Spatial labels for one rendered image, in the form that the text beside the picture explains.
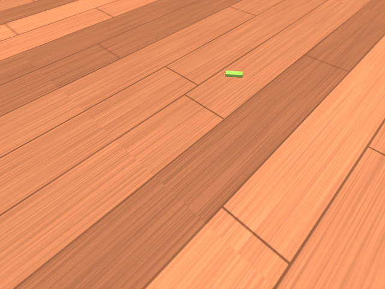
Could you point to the small box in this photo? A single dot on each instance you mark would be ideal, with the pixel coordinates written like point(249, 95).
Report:
point(234, 74)

